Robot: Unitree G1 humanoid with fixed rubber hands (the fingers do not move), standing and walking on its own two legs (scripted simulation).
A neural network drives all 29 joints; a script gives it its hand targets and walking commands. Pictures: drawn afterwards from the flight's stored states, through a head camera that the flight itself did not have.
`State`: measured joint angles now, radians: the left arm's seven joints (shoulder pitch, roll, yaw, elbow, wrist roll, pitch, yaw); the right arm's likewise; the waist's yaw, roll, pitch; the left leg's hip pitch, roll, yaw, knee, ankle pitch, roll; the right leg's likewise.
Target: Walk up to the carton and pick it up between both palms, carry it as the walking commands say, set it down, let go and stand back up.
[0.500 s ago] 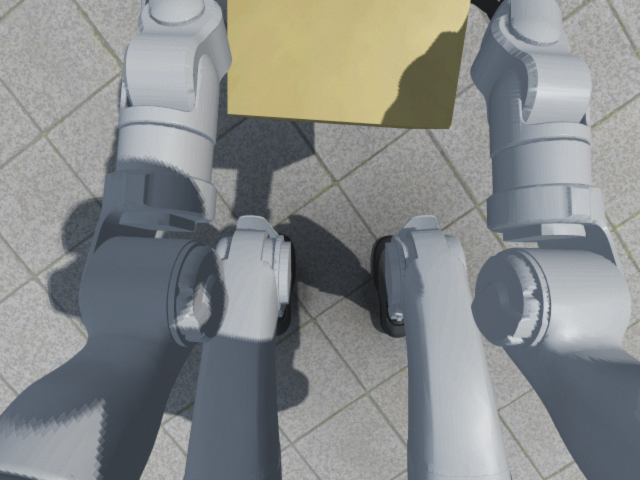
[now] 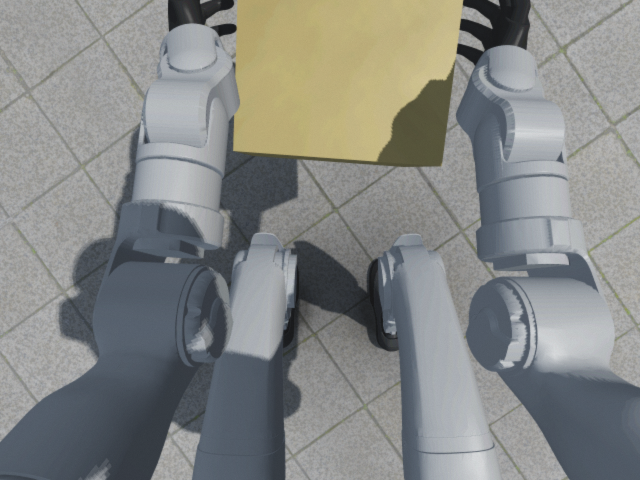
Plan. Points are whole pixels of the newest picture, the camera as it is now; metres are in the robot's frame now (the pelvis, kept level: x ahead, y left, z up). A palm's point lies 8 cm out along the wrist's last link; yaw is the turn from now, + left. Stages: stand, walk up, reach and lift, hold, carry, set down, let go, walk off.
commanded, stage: reach and lift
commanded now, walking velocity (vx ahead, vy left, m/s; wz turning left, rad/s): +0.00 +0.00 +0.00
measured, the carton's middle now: (342, 30) +0.58 +0.00 -0.15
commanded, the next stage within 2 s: none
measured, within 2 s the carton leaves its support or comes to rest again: neither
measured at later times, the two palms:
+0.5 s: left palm out of the picture +0.52 +0.14 +0.07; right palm out of the picture +0.50 -0.16 +0.06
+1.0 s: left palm out of the picture +0.49 +0.14 +0.13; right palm out of the picture +0.48 -0.15 +0.11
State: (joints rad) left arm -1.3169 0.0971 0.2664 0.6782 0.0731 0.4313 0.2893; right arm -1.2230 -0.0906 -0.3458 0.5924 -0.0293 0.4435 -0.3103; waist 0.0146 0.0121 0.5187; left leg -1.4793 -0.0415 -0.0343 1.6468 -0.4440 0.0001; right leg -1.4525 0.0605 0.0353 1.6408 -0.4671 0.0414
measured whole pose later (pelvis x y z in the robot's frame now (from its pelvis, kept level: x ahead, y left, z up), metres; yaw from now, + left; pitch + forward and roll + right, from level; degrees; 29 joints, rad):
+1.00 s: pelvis +0.12 +0.00 +0.16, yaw +1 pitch +27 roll -1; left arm -0.57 -0.19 0.39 0.58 0.30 0.31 0.13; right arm -0.52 0.14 -0.41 0.57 -0.23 0.33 -0.11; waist -0.02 0.03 -0.21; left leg -1.08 -0.05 -0.06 0.98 -0.36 0.01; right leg -1.04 0.03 0.05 0.96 -0.38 0.03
